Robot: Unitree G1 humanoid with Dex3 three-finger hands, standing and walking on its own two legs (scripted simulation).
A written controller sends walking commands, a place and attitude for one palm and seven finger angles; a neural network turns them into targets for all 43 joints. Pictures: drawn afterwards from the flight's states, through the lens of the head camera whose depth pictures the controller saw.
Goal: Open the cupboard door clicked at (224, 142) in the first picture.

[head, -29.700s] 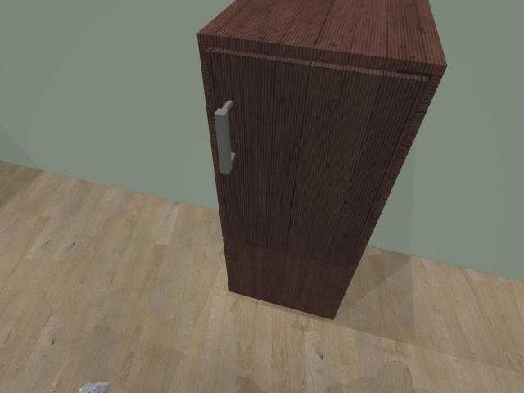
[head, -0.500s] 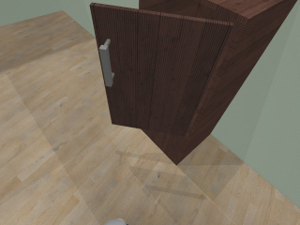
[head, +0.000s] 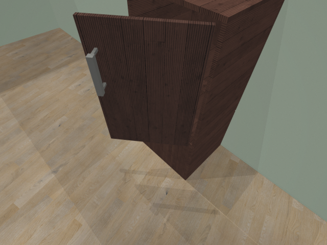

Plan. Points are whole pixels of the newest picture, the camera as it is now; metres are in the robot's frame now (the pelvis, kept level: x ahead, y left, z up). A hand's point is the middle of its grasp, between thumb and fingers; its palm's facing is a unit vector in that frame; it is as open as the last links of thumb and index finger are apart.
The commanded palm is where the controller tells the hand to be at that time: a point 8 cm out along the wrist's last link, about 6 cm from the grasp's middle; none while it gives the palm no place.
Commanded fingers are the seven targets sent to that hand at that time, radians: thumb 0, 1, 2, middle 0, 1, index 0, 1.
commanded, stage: come to a stop and stand still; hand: left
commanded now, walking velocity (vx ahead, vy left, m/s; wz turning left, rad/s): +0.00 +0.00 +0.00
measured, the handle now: (98, 72) +0.61 +0.25 +0.07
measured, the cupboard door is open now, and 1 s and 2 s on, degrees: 39 39 39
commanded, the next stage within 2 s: look again from close up in 0.08 s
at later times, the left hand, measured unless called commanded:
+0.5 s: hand out of the picture -0.02 +0.20 -0.17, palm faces +0.00 -0.98 -0.20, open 7.3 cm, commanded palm none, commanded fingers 0.00 0.90 0.90 -0.20 -0.30 -0.20 -0.30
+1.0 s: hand out of the picture -0.09 +0.19 -0.18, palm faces +0.04 -0.99 -0.14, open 7.4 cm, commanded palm none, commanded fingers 0.00 0.90 0.90 -0.20 -0.30 -0.20 -0.30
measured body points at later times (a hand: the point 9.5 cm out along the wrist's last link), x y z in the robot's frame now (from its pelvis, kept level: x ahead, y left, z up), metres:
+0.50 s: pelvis -0.04 +0.02 +0.00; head -0.06 +0.02 +0.45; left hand -0.02 +0.25 -0.15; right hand -0.01 -0.21 -0.15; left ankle -0.01 +0.11 -0.73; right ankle -0.03 -0.11 -0.73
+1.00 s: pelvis -0.05 +0.03 +0.00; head -0.06 +0.04 +0.45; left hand -0.09 +0.24 -0.16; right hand -0.06 -0.20 -0.15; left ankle -0.01 +0.11 -0.73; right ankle -0.03 -0.11 -0.73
